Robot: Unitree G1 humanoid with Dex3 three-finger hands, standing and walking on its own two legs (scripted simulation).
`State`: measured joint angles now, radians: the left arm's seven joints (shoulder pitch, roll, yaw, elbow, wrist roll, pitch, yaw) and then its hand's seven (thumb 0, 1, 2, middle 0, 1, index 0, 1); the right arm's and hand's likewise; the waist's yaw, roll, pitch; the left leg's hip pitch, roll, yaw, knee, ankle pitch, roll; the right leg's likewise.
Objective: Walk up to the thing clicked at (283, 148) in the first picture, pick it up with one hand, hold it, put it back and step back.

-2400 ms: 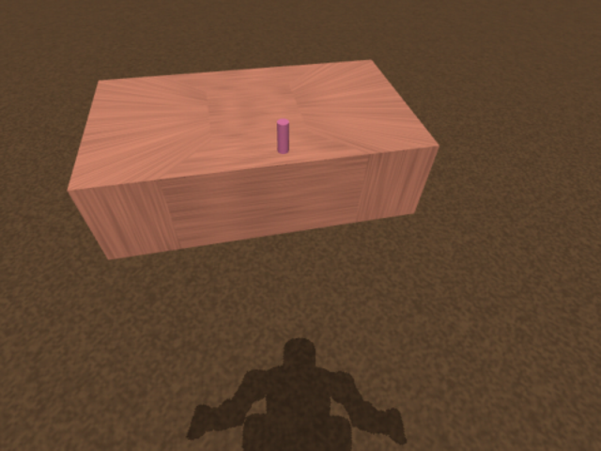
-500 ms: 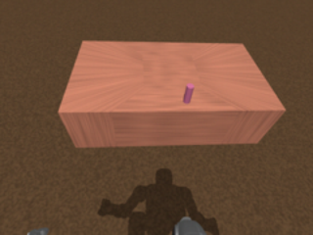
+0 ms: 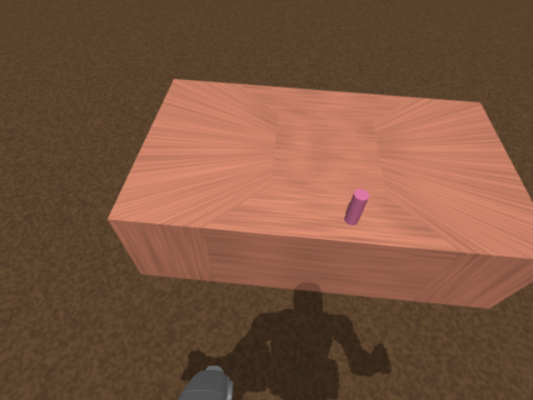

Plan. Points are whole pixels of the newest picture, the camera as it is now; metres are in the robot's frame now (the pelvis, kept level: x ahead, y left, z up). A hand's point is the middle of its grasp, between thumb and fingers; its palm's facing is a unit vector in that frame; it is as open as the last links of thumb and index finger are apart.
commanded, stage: walk up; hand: right
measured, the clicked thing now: (356, 207) +0.68 -0.23 -0.32
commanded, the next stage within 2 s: none
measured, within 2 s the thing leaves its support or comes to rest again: neither
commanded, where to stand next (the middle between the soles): +0.29 -0.02 m, yaw -1 degrees
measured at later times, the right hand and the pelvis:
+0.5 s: hand (458, 377) +0.21 -0.31 -0.14, palm faces +0.02 +0.92 -0.38, open 7.4 cm; pelvis +0.17 -0.03 -0.01, yaw -2 degrees
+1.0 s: hand (433, 324) +0.30 -0.30 -0.16, palm faces -0.03 +0.92 -0.38, open 7.4 cm; pelvis +0.22 -0.03 -0.02, yaw +0 degrees
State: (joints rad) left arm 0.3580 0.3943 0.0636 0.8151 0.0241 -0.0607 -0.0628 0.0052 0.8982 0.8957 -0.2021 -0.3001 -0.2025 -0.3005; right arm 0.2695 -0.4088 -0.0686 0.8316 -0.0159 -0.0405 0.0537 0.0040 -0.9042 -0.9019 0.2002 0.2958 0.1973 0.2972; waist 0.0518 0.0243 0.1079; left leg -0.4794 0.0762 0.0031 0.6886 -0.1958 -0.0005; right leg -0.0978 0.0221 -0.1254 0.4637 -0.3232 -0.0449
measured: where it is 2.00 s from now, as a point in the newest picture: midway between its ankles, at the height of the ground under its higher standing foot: (277, 391)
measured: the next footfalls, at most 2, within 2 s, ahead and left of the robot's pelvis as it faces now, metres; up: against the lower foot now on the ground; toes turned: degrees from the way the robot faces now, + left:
left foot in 0.06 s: +0.18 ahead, +0.13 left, +0.00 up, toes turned +4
right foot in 0.52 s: +0.26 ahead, -0.17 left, +0.00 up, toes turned -2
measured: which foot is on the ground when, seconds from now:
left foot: up 0.00-0.04, down 0.06-0.54, up 0.56-0.88, down 0.90-1.00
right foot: down 0.00-0.10, up 0.12-0.50, down 0.52-1.00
